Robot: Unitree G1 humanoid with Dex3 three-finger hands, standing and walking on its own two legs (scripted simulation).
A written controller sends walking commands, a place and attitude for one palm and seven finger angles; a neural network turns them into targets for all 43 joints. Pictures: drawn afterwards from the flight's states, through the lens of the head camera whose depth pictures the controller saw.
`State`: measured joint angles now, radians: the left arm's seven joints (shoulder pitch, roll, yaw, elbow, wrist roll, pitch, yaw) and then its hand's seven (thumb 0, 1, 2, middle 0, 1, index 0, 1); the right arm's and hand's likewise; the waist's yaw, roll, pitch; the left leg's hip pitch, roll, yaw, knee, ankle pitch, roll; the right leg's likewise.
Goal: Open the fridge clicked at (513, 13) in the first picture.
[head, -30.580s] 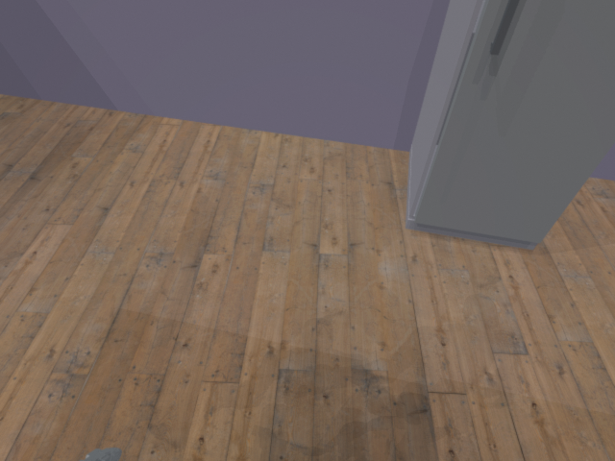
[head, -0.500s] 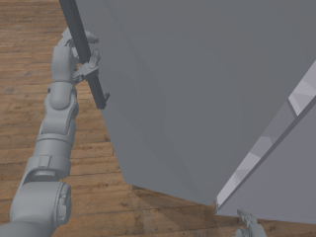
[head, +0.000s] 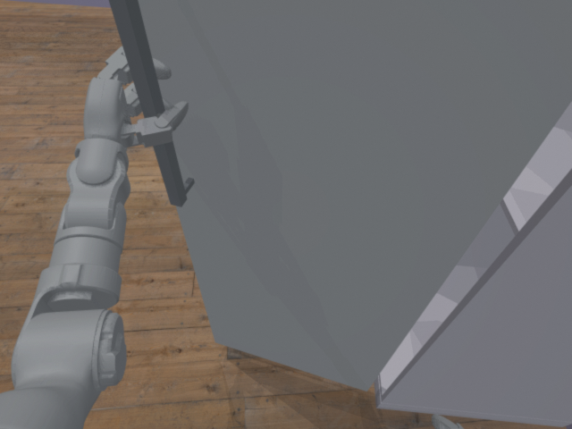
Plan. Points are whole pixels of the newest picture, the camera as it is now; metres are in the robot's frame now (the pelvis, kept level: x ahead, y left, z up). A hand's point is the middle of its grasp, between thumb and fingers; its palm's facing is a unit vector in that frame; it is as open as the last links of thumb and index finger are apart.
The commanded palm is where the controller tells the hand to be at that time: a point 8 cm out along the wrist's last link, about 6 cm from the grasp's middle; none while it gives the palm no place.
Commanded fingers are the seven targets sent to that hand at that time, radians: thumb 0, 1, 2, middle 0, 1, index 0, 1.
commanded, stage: loosen the grip on the handle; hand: left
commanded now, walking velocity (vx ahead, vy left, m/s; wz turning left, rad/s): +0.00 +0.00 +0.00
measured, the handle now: (158, 90) +0.47 +0.19 +0.25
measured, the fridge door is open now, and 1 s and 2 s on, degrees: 78 77 77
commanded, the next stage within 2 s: slip the hand off the handle in 0.40 s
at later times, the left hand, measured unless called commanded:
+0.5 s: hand (159, 127) +0.43 +0.19 +0.22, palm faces +0.21 -0.95 -0.21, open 14.5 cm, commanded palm +0.40 +0.24 +0.22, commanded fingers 0.00 -0.55 0.20 -0.25 -1.15 -0.25 -1.15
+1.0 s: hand (115, 117) +0.45 +0.25 +0.22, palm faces +0.23 -0.95 -0.20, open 14.7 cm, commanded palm +0.41 +0.30 +0.22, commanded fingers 0.00 -0.55 0.20 -0.25 -1.15 -0.25 -1.15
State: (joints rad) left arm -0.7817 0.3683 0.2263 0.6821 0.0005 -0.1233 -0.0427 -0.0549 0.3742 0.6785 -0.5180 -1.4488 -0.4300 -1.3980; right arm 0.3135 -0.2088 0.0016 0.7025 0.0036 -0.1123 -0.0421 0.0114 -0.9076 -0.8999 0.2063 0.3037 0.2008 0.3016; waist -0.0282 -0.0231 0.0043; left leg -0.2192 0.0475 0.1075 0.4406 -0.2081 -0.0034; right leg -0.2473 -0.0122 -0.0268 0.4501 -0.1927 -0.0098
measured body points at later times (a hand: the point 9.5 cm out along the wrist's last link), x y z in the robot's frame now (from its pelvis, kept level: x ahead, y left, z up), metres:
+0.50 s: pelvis +0.01 -0.01 +0.00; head +0.02 -0.02 +0.45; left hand +0.41 +0.24 +0.23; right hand +0.12 -0.27 -0.11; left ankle +0.02 +0.12 -0.74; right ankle +0.03 -0.11 -0.74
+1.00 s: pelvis +0.02 +0.01 +0.00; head +0.04 +0.01 +0.45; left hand +0.43 +0.30 +0.23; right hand +0.10 -0.25 -0.12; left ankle +0.02 +0.12 -0.74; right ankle +0.03 -0.11 -0.74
